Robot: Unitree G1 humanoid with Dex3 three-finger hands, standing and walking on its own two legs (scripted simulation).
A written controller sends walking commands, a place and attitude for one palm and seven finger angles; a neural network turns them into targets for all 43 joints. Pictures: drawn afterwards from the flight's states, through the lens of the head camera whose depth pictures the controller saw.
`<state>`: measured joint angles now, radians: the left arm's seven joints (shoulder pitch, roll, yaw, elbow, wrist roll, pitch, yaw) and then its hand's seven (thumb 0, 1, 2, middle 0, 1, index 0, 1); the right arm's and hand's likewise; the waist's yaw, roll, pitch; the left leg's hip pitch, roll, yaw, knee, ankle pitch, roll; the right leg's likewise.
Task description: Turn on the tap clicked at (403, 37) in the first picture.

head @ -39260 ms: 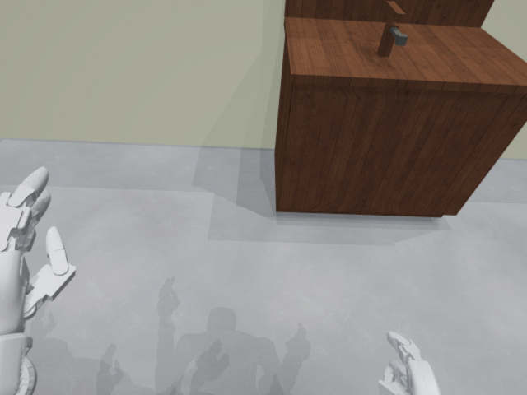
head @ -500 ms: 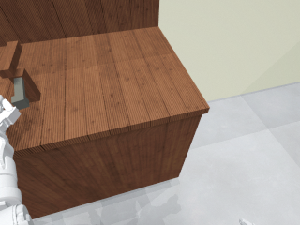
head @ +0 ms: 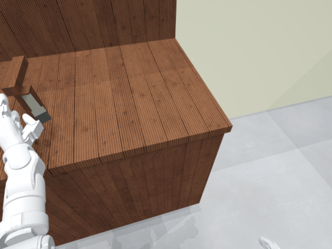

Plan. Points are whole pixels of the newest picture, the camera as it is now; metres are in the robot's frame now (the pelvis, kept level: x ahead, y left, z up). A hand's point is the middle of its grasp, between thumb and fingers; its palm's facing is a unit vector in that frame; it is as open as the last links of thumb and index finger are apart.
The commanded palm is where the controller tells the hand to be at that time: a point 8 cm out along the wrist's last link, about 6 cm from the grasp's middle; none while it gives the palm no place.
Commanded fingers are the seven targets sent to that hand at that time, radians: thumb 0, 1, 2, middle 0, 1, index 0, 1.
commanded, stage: push the lever round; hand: left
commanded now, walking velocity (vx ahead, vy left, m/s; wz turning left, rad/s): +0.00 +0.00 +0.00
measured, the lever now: (41, 115) +0.39 +0.33 +0.12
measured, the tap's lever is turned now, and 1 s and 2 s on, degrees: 28 48 57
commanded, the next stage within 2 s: none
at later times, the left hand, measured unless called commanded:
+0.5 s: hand (50, 121) +0.37 +0.30 +0.12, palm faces +0.75 -0.65 -0.06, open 7.9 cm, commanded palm +0.33 +0.32 +0.12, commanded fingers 0.00 0.90 0.90 -0.15 -0.15 -0.15 -0.15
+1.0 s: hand (61, 114) +0.39 +0.29 +0.12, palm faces +0.84 -0.55 -0.06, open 8.2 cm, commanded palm +0.36 +0.29 +0.12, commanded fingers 0.00 0.90 0.90 -0.15 -0.15 -0.15 -0.15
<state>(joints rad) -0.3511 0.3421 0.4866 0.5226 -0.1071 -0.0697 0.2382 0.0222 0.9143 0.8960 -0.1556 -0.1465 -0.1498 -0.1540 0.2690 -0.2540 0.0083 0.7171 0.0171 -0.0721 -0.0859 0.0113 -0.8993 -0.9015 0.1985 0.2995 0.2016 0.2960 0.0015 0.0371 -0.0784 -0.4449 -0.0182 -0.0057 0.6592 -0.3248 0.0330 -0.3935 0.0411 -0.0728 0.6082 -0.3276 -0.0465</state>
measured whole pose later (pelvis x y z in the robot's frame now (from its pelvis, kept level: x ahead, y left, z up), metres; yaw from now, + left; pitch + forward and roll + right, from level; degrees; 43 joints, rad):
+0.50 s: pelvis -0.01 +0.00 +0.00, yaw +1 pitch +6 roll -1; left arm -0.44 0.25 0.43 0.54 -0.04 -0.04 0.46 0.02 0.93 0.90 -0.16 -0.15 -0.10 -0.13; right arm 0.23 -0.24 0.00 0.75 -0.01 -0.03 -0.09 0.01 -0.90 -0.90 0.20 0.30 0.20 0.30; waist 0.00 0.04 -0.07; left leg -0.44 -0.03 -0.02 0.65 -0.31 0.03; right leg -0.39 0.03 -0.09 0.61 -0.33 -0.05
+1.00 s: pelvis -0.01 -0.01 +0.00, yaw +2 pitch +7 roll -1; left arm -0.62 0.23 0.45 0.76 0.05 -0.09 0.66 0.01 0.93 0.91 -0.16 -0.15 -0.02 -0.10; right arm 0.25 -0.24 -0.01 0.79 -0.04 -0.01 -0.06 0.01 -0.90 -0.90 0.20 0.30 0.20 0.30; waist -0.03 0.03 -0.09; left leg -0.50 -0.02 -0.04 0.67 -0.30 0.02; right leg -0.44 0.04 -0.11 0.63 -0.32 -0.07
